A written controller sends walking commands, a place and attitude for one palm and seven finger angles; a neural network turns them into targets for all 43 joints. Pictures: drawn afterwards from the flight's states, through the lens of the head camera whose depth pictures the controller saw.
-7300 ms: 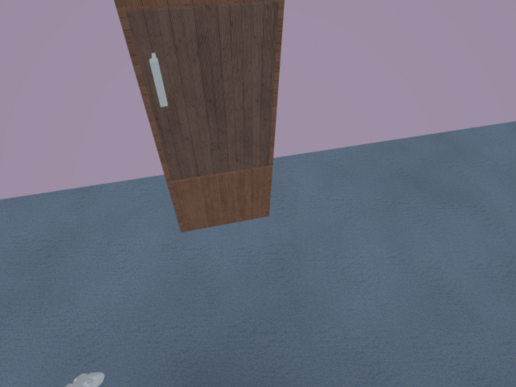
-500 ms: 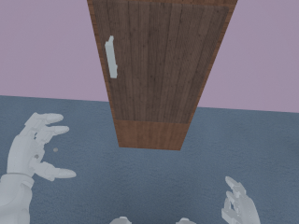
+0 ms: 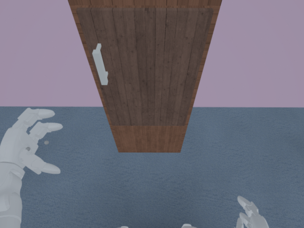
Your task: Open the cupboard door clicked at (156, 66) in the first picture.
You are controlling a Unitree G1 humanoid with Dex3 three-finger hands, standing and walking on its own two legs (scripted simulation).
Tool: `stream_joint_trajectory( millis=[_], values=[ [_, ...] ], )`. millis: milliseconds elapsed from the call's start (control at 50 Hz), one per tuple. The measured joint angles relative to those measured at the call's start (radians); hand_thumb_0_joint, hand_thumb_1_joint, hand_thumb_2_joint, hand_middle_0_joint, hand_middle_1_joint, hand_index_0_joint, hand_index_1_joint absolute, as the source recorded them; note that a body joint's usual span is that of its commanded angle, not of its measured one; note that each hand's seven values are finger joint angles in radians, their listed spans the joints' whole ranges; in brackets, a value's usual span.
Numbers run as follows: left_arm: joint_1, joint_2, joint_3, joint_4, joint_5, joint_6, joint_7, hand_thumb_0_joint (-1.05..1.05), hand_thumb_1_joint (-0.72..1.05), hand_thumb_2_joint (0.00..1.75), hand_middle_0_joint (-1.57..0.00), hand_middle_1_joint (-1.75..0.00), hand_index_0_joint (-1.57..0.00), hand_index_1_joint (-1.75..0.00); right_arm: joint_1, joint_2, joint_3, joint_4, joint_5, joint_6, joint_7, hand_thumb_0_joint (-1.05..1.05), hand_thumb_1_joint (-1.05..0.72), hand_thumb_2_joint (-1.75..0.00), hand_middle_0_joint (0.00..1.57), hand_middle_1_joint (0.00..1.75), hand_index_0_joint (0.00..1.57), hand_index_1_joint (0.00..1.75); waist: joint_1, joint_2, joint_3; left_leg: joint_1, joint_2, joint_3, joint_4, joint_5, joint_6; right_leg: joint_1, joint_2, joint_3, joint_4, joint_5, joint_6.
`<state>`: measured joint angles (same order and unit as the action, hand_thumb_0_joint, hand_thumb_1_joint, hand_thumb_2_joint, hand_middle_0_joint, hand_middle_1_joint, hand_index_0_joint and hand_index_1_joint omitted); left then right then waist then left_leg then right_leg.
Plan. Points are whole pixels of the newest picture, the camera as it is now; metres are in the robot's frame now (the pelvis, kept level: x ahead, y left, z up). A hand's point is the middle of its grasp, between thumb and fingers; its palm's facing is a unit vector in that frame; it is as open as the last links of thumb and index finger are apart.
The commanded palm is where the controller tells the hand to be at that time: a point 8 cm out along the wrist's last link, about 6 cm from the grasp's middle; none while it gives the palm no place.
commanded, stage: raise the hand with hooked fingers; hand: left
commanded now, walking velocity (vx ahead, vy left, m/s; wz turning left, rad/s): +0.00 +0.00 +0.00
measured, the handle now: (101, 64) +0.61 +0.21 +0.07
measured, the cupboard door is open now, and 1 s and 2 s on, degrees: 0 0 0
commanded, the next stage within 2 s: move the hooked fingers beside the handle in 0.34 s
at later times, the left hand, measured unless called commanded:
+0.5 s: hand (38, 145) +0.29 +0.29 +0.08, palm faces +0.08 -1.00 -0.02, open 13.9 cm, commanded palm +0.27 +0.33 +0.08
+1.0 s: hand (62, 113) +0.39 +0.27 +0.07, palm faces +0.05 -1.00 -0.02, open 13.9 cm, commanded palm +0.36 +0.32 +0.07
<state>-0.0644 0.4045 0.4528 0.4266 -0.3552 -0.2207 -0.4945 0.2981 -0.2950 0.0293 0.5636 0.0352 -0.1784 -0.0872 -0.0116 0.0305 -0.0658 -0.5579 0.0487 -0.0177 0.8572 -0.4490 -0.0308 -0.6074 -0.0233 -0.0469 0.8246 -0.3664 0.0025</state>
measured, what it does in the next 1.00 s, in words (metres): stands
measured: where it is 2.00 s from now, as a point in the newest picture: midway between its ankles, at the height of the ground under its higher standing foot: outside the picture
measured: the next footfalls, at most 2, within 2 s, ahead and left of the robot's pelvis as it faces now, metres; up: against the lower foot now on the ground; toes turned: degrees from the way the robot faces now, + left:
none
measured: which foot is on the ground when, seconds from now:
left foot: down 0.00-1.00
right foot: down 0.00-1.00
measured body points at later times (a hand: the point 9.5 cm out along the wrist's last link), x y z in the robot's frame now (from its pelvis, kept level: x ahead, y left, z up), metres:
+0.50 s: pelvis -0.01 +0.01 +0.00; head +0.03 +0.01 +0.45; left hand +0.28 +0.34 +0.08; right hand +0.15 -0.23 -0.08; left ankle -0.01 +0.14 -0.70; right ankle +0.03 -0.12 -0.70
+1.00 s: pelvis +0.00 +0.01 -0.01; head +0.08 +0.01 +0.44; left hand +0.38 +0.32 +0.08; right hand +0.08 -0.26 -0.11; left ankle -0.01 +0.14 -0.70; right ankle +0.03 -0.12 -0.70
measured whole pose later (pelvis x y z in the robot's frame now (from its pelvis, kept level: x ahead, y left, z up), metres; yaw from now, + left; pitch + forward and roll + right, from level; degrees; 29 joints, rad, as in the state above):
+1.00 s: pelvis +0.00 +0.01 -0.01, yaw -1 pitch +13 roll -1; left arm -0.41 0.46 0.48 0.75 -0.25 -0.28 -0.43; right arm 0.36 -0.28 0.04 0.58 0.02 -0.10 -0.07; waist -0.06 0.01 -0.07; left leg -0.65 0.05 0.00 0.89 -0.46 -0.02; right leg -0.71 -0.02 -0.02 0.85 -0.36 0.01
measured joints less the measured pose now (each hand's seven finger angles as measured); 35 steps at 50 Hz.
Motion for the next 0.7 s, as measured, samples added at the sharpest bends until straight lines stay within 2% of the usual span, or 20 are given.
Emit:
stream_joint_trajectory(
  millis=[120,200,500,600,700],
  values=[
    [0.008,-0.029,0.01,-0.005,0.009,-0.046,0.03,-0.01,-0.5,0.3,-0.3,-1.2,-0.3,-1.2,0.001,0.006,-0.004,-0.006,-0.005,0.003,0.004,0.01,-0.9,-0.9,0.2,0.3,0.21,0.3,0.0,-0.015,0.011,0.006,0.0,0.007,-0.003,0.005,0.001,0.002,0.001,0.007,0.0,0.006,0.0],
    [0.003,-0.029,0.009,-0.004,0.019,-0.064,0.041,-0.01,-0.5,0.3,-0.3,-1.2,-0.3,-1.2,-0.002,0.014,0.001,-0.004,-0.005,0.004,0.001,0.01,-0.9,-0.9,0.2,0.3,0.2,0.3,0.004,-0.016,0.013,0.008,0.0,0.004,0.0,0.005,0.002,0.007,0.0,0.005,-0.002,0.008,0.001],
    [-0.027,-0.013,0.002,0.034,0.011,-0.047,0.011,-0.01,-0.5,0.3,-0.3,-1.2,-0.3,-1.2,-0.022,0.029,0.025,-0.007,-0.007,-0.007,-0.006,0.01,-0.9,-0.9,0.2,0.3,0.21,0.3,0.018,-0.011,0.011,0.006,-0.012,0.003,0.003,0.009,0.013,0.013,-0.011,0.005,-0.009,0.015,0.012],
    [-0.12,-0.007,-0.017,0.103,0.032,-0.045,0.017,-0.01,-0.5,0.3,-0.3,-1.2,-0.3,-1.2,-0.028,0.023,0.028,0.006,-0.007,-0.008,-0.016,0.01,-0.9,-0.9,0.2,0.3,0.21,0.3,0.02,-0.016,0.021,-0.021,-0.016,-0.009,0.022,0.007,0.013,-0.005,-0.015,-0.006,0.002,0.013,0.013],
    [-0.24,0.013,-0.035,0.181,0.07,-0.045,0.029,-0.01,-0.5,0.3,-0.3,-1.2,-0.3,-1.2,-0.032,0.022,0.03,0.02,-0.009,-0.003,-0.021,0.01,-0.9,-0.9,0.2,0.3,0.21,0.3,0.003,-0.024,0.029,-0.054,-0.017,-0.012,0.037,0.006,0.013,-0.037,-0.015,-0.008,0.015,0.013,0.012]
  ],
)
